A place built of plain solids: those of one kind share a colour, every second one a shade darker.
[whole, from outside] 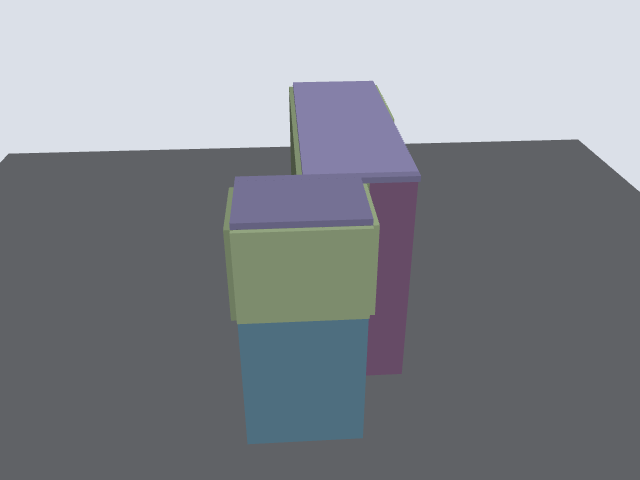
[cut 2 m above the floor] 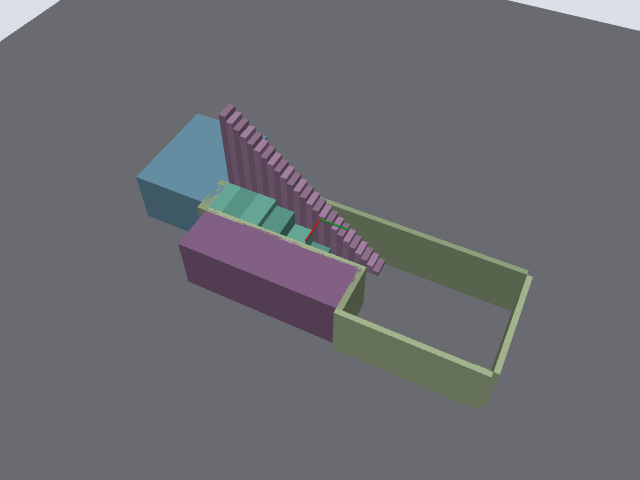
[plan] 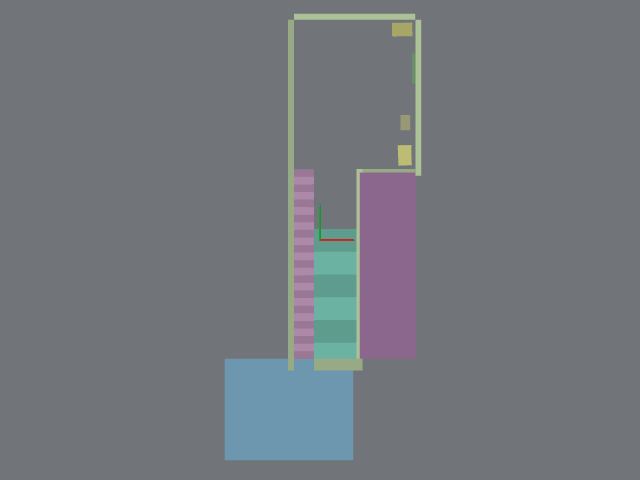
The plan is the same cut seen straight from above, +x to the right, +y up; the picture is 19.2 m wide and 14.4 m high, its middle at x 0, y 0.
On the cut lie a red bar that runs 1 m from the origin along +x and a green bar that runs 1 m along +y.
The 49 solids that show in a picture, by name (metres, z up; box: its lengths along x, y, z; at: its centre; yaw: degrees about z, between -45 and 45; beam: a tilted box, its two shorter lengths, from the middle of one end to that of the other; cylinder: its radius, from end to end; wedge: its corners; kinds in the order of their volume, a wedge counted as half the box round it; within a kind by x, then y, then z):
{
 "fill_1": {"box": [1.68, 5.6, 8.18], "at": [2.03, -0.77, 4.04]},
 "floor_1": {"box": [3.86, 3.04, 5.43], "at": [-0.93, -5.09, 2.41]},
 "wall_1": {"box": [0.18, 2.69, 3.01], "at": [-2.95, -5.26, 6.64]},
 "wall_2": {"box": [3.86, 0.18, 3.01], "at": [-0.93, -6.7, 6.64]},
 "wall_3": {"box": [0.18, 10.52, 8.19], "at": [-0.87, 1.35, 4.05]},
 "wall_4": {"box": [1.45, 0.35, 8.19], "at": [0.55, -3.74, 4.05]},
 "wall_5": {"box": [3.64, 0.18, 8.19], "at": [1.04, 6.7, 4.05]},
 "wall_6": {"box": [0.18, 2.69, 3.01], "at": [1.09, -5.26, 6.64]},
 "wall_7": {"box": [0.18, 5.69, 8.19], "at": [1.18, -0.72, 4.05]},
 "wall_8": {"box": [1.77, 0.2, 8.19], "at": [1.98, 2.03, 4.05]},
 "wall_9": {"box": [0.18, 4.68, 8.19], "at": [2.95, 4.27, 4.05]},
 "mass_1": {"box": [1.27, 0.5, 3.55], "at": [0.46, -3.33, 1.73]},
 "mass_2": {"box": [1.27, 0.69, 2.96], "at": [0.46, -2.74, 1.43]},
 "mass_3": {"box": [1.27, 0.69, 2.37], "at": [0.46, -2.06, 1.13]},
 "mass_4": {"box": [1.27, 0.69, 1.78], "at": [0.46, -1.37, 0.84]},
 "mass_5": {"box": [1.27, 0.69, 1.19], "at": [0.46, -0.69, 0.54]},
 "mass_6": {"box": [1.27, 0.69, 0.59], "at": [0.46, -0.01, 0.25]},
 "roof_1": {"box": [3.86, 2.69, 0.2], "at": [-0.93, -5.26, 8.24]},
 "roof_2": {"box": [5.72, 0.35, 0.2], "at": [0.0, -3.74, 8.24]},
 "roof_3": {"box": [3.64, 10.17, 0.2], "at": [1.04, 1.52, 8.24]},
 "tread_1": {"wedge": [[-0.78, -3.57, -0.05], [-0.78, -3.57, 4.93], [-0.78, -3.34, -0.05], [-0.78, -3.34, 4.93], [-0.18, -3.57, -0.05], [-0.18, -3.57, 4.93], [-0.18, -3.33, -0.05], [-0.18, -3.33, 4.93]]},
 "tread_2": {"wedge": [[-0.78, -3.34, -0.05], [-0.78, -3.34, 4.73], [-0.78, -3.11, -0.05], [-0.78, -3.11, 4.73], [-0.18, -3.34, -0.05], [-0.18, -3.34, 4.73], [-0.18, -3.11, -0.05], [-0.18, -3.11, 4.73]]},
 "tread_3": {"wedge": [[-0.78, -3.11, -0.05], [-0.78, -3.11, 4.53], [-0.78, -2.88, -0.05], [-0.78, -2.88, 4.53], [-0.18, -3.11, -0.05], [-0.18, -3.11, 4.53], [-0.18, -2.88, -0.05], [-0.18, -2.88, 4.53]]},
 "tread_4": {"wedge": [[-0.78, -2.89, -0.05], [-0.78, -2.89, 4.33], [-0.78, -2.66, -0.05], [-0.78, -2.66, 4.34], [-0.18, -2.89, -0.05], [-0.18, -2.89, 4.33], [-0.18, -2.65, -0.05], [-0.18, -2.65, 4.34]]},
 "tread_5": {"wedge": [[-0.78, -2.66, -0.05], [-0.78, -2.66, 4.14], [-0.78, -2.43, -0.05], [-0.78, -2.43, 4.14], [-0.18, -2.66, -0.05], [-0.18, -2.66, 4.14], [-0.18, -2.43, -0.05], [-0.18, -2.43, 4.14]]},
 "tread_6": {"wedge": [[-0.78, -2.43, -0.05], [-0.78, -2.43, 3.94], [-0.78, -2.2, -0.05], [-0.78, -2.2, 3.94], [-0.18, -2.43, -0.05], [-0.18, -2.43, 3.94], [-0.18, -2.2, -0.05], [-0.18, -2.2, 3.94]]},
 "tread_7": {"wedge": [[-0.78, -2.2, -0.05], [-0.78, -2.2, 3.74], [-0.78, -1.97, -0.05], [-0.78, -1.97, 3.74], [-0.18, -2.2, -0.05], [-0.18, -2.2, 3.74], [-0.18, -1.97, -0.05], [-0.18, -1.97, 3.74]]},
 "tread_8": {"wedge": [[-0.78, -1.97, -0.05], [-0.78, -1.97, 3.55], [-0.78, -1.74, -0.05], [-0.78, -1.74, 3.55], [-0.18, -1.97, -0.05], [-0.18, -1.97, 3.55], [-0.18, -1.74, -0.05], [-0.18, -1.74, 3.55]]},
 "tread_9": {"wedge": [[-0.78, -1.75, -0.05], [-0.78, -1.75, 3.35], [-0.78, -1.51, -0.05], [-0.78, -1.51, 3.35], [-0.18, -1.74, -0.05], [-0.18, -1.74, 3.35], [-0.18, -1.52, -0.05], [-0.18, -1.52, 3.35]]},
 "tread_10": {"wedge": [[-0.78, -1.52, -0.05], [-0.78, -1.52, 3.15], [-0.78, -1.29, -0.05], [-0.78, -1.29, 3.15], [-0.18, -1.52, -0.05], [-0.18, -1.52, 3.15], [-0.18, -1.29, -0.05], [-0.18, -1.29, 3.15]]},
 "tread_11": {"wedge": [[-0.78, -1.29, -0.05], [-0.78, -1.29, 2.96], [-0.78, -1.06, -0.05], [-0.78, -1.06, 2.96], [-0.18, -1.29, -0.05], [-0.18, -1.29, 2.96], [-0.18, -1.06, -0.05], [-0.18, -1.06, 2.96]]},
 "tread_12": {"wedge": [[-0.78, -1.07, -0.05], [-0.78, -1.07, 2.76], [-0.78, -0.84, -0.05], [-0.78, -0.84, 2.76], [-0.18, -1.06, -0.05], [-0.18, -1.06, 2.76], [-0.18, -0.83, -0.05], [-0.18, -0.83, 2.76]]},
 "tread_13": {"wedge": [[-0.78, -0.84, -0.05], [-0.78, -0.84, 2.56], [-0.78, -0.6, -0.05], [-0.78, -0.6, 2.56], [-0.18, -0.84, -0.05], [-0.18, -0.84, 2.56], [-0.18, -0.61, -0.05], [-0.18, -0.61, 2.56]]},
 "tread_14": {"wedge": [[-0.78, -0.61, -0.05], [-0.78, -0.61, 2.36], [-0.78, -0.38, -0.05], [-0.78, -0.38, 2.37], [-0.18, -0.61, -0.05], [-0.18, -0.61, 2.36], [-0.18, -0.38, -0.05], [-0.18, -0.38, 2.37]]},
 "tread_15": {"wedge": [[-0.78, -0.38, -0.05], [-0.78, -0.38, 2.17], [-0.78, -0.15, -0.05], [-0.78, -0.15, 2.17], [-0.18, -0.38, -0.05], [-0.18, -0.38, 2.17], [-0.18, -0.15, -0.05], [-0.18, -0.15, 2.17]]},
 "tread_16": {"wedge": [[-0.78, -0.16, -0.05], [-0.78, -0.16, 1.97], [-0.78, 0.08, -0.05], [-0.78, 0.08, 1.97], [-0.18, -0.15, -0.05], [-0.18, -0.15, 1.97], [-0.18, 0.07, -0.05], [-0.18, 0.07, 1.97]]},
 "tread_17": {"wedge": [[-0.78, 0.07, -0.05], [-0.78, 0.07, 1.77], [-0.78, 0.3, -0.05], [-0.78, 0.3, 1.77], [-0.18, 0.07, -0.05], [-0.18, 0.07, 1.77], [-0.18, 0.31, -0.05], [-0.18, 0.31, 1.77]]},
 "tread_18": {"wedge": [[-0.78, 0.3, -0.05], [-0.78, 0.3, 1.58], [-0.78, 0.53, -0.05], [-0.78, 0.53, 1.58], [-0.18, 0.3, -0.05], [-0.18, 0.3, 1.58], [-0.18, 0.53, -0.05], [-0.18, 0.53, 1.58]]},
 "tread_19": {"wedge": [[-0.78, 0.53, -0.05], [-0.78, 0.53, 1.38], [-0.78, 0.76, -0.05], [-0.78, 0.76, 1.38], [-0.18, 0.53, -0.05], [-0.18, 0.53, 1.38], [-0.18, 0.76, -0.05], [-0.18, 0.76, 1.38]]},
 "tread_20": {"wedge": [[-0.78, 0.75, -0.05], [-0.78, 0.75, 1.18], [-0.78, 0.99, -0.05], [-0.78, 0.99, 1.18], [-0.18, 0.76, -0.05], [-0.18, 0.76, 1.18], [-0.18, 0.99, -0.05], [-0.18, 0.99, 1.18]]},
 "tread_21": {"wedge": [[-0.78, 0.98, -0.05], [-0.78, 0.98, 0.98], [-0.78, 1.21, -0.05], [-0.78, 1.21, 0.98], [-0.18, 0.98, -0.05], [-0.18, 0.98, 0.98], [-0.18, 1.22, -0.05], [-0.18, 1.22, 0.98]]},
 "tread_22": {"wedge": [[-0.78, 1.21, -0.05], [-0.78, 1.21, 0.79], [-0.78, 1.44, -0.05], [-0.78, 1.44, 0.79], [-0.18, 1.21, -0.05], [-0.18, 1.21, 0.79], [-0.18, 1.44, -0.05], [-0.18, 1.44, 0.79]]},
 "tread_23": {"wedge": [[-0.78, 1.44, -0.05], [-0.78, 1.44, 0.59], [-0.78, 1.67, -0.05], [-0.78, 1.67, 0.59], [-0.18, 1.44, -0.05], [-0.18, 1.44, 0.59], [-0.18, 1.67, -0.05], [-0.18, 1.67, 0.59]]},
 "tread_24": {"wedge": [[-0.78, 1.66, -0.05], [-0.78, 1.66, 0.39], [-0.78, 1.9, -0.05], [-0.78, 1.9, 0.39], [-0.18, 1.67, -0.05], [-0.18, 1.67, 0.39], [-0.18, 1.9, -0.05], [-0.18, 1.9, 0.39]]},
 "tread_25": {"wedge": [[-0.78, 1.9, -0.05], [-0.78, 1.9, 0.2], [-0.78, 2.13, -0.05], [-0.78, 2.13, 0.2], [-0.18, 1.89, -0.05], [-0.18, 1.89, 0.19], [-0.18, 2.13, -0.05], [-0.18, 2.13, 0.2]]},
 "crate_1": {"box": [0.6, 0.4, 0.3], "at": [2.47, 6.31, 0.75], "yaw": -0.4},
 "crate_2": {"box": [0.4, 0.6, 0.3], "at": [2.54, 2.54, 0.75], "yaw": 2.4},
 "radiator_1": {"box": [0.1, 0.9, 0.6], "at": [2.81, 5.14, 0.45]},
 "bucket_1": {"box": [0.3, 0.46, 0.39], "at": [2.56, 3.52, 0.14], "yaw": 0.1}
}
